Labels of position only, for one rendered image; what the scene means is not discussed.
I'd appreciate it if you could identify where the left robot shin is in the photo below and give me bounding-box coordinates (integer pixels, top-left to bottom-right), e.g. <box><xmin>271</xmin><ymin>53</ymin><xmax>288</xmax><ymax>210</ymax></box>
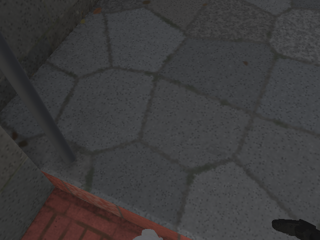
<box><xmin>141</xmin><ymin>229</ymin><xmax>159</xmax><ymax>239</ymax></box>

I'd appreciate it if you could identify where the right robot hand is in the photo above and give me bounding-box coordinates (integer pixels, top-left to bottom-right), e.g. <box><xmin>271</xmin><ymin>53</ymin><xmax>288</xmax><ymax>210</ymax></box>
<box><xmin>272</xmin><ymin>219</ymin><xmax>320</xmax><ymax>240</ymax></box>

